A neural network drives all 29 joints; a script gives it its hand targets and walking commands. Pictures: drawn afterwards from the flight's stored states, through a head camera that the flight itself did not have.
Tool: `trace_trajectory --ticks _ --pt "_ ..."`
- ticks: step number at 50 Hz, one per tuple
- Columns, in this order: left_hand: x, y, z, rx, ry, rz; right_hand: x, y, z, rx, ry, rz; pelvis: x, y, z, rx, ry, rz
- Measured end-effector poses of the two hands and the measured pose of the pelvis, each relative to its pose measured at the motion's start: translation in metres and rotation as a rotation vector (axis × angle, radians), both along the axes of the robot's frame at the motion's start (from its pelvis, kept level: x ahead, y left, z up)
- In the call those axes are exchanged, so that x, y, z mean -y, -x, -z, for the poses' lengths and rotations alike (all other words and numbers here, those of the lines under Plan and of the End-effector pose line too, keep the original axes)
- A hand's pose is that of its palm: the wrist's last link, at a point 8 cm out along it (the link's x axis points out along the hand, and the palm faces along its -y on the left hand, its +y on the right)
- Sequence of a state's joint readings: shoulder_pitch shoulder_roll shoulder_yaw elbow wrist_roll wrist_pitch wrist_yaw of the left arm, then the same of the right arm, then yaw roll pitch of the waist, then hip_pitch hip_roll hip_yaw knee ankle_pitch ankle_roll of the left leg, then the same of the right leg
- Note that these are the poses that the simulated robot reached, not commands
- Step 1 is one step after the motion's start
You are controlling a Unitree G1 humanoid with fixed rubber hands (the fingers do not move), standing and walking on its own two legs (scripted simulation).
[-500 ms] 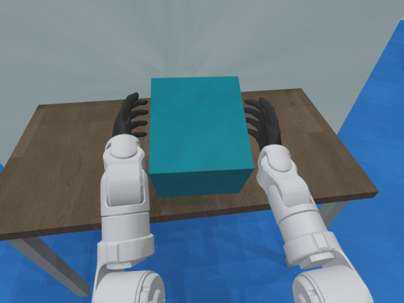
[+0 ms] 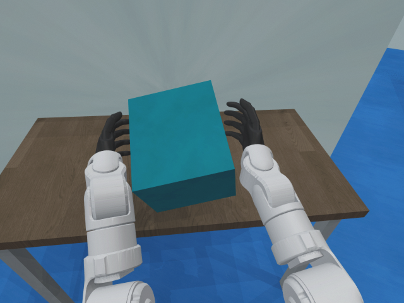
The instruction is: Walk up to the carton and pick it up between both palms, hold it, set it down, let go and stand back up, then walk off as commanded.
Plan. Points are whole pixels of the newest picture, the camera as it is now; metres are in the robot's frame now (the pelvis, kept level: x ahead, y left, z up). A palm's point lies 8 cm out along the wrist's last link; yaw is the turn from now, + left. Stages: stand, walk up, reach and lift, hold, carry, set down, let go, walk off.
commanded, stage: hold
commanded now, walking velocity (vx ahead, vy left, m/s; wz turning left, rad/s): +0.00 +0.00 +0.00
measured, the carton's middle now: (183, 148) +0.38 +0.02 +0.14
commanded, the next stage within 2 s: none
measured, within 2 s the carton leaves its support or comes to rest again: neither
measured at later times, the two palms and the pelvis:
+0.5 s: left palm (116, 149) +0.35 +0.14 +0.17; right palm (256, 136) +0.35 -0.12 +0.19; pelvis -0.01 +0.01 +0.00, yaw -2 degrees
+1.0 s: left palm (111, 155) +0.34 +0.15 +0.17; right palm (253, 147) +0.34 -0.11 +0.17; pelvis -0.01 +0.01 +0.00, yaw -2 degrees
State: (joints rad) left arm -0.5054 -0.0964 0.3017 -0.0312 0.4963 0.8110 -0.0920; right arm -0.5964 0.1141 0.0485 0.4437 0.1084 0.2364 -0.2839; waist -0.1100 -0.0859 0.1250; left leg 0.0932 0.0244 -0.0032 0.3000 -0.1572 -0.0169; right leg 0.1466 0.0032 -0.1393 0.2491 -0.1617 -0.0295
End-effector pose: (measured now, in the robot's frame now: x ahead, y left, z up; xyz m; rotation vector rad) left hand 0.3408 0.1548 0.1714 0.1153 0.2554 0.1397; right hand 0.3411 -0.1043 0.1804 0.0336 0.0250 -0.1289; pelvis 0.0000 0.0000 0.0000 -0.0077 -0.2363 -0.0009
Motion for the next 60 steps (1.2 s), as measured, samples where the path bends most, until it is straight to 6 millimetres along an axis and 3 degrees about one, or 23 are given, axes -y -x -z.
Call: trace_trajectory --ticks 10,18,26,37,44,53,60 --pt "0.017 -0.002 -0.021 0.038 -0.039 0.054 0.017 0.013 0.006 0.032 -0.045 0.061 -0.017 0.018 0.0 -0.001 -0.001 0.022" --pt "0.016 -0.006 -0.009 0.006 0.037 0.044 0.017 0.005 0.002 0.003 0.011 0.046 -0.014 0.023 -0.001 -0.027 -0.009 0.04" --pt "0.012 -0.011 -0.001 0.008 0.026 0.003 0.011 -0.009 -0.006 0.017 0.027 0.016 -0.008 0.012 -0.001 -0.042 -0.006 0.029" --pt "0.013 -0.012 -0.004 0.026 -0.03 0.035 0.012 -0.002 0.012 0.026 -0.046 0.043 -0.013 -0.004 -0.001 -0.012 0.003 0.021" --pt "0.01 -0.003 -0.006 0.034 -0.004 0.035 0.01 0.009 0.008 0.036 -0.034 0.046 -0.017 0.003 -0.001 0.007 0.002 0.031" --pt "0.004 0.002 0.005 -0.005 0.028 0.002 0.004 0.003 0.007 0.0 0.03 0.008 -0.011 0.018 -0.001 -0.022 -0.003 0.025" --pt "0.017 -0.006 -0.01 0.034 -0.002 0.01 0.016 0.0 -0.002 0.041 0.005 0.028 -0.008 0.017 -0.001 -0.041 -0.003 0.015"
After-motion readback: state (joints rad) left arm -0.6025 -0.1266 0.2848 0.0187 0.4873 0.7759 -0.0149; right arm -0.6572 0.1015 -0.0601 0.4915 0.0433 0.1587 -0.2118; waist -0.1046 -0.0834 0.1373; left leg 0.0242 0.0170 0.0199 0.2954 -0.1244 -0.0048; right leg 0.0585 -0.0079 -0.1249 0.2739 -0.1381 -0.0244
